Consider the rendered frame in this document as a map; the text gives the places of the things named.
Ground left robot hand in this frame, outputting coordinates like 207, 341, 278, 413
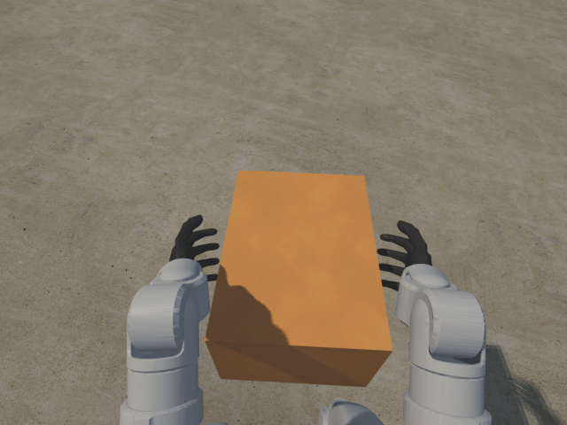
169, 215, 220, 282

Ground robot right forearm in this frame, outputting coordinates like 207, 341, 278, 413
395, 264, 492, 425

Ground right robot thigh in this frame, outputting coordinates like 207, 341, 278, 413
318, 401, 384, 425

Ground robot left forearm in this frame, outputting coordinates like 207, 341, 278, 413
120, 259, 210, 425

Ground carton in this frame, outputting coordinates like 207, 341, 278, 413
205, 170, 392, 387

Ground right robot hand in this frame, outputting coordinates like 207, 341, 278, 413
377, 220, 432, 291

